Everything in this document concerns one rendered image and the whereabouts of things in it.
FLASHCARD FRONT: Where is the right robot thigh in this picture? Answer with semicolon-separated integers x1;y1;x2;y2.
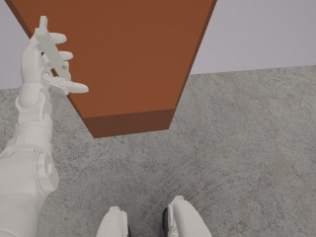
167;199;212;237

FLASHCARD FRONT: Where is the cupboard door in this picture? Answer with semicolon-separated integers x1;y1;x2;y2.
12;0;213;119

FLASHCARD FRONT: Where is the handle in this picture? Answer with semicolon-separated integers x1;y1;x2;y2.
35;16;71;81

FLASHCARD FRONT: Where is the robot thigh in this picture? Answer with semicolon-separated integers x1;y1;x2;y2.
167;199;212;237
96;210;128;237

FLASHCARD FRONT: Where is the left robot thigh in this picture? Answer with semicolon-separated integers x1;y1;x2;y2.
96;210;128;237

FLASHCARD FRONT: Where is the left robot upper arm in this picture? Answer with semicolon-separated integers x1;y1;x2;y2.
0;151;59;237

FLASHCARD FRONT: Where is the left robot hand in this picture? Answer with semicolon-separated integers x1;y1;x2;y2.
21;33;89;96

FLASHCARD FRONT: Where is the left robot forearm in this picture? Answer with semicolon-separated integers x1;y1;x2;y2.
0;82;53;160

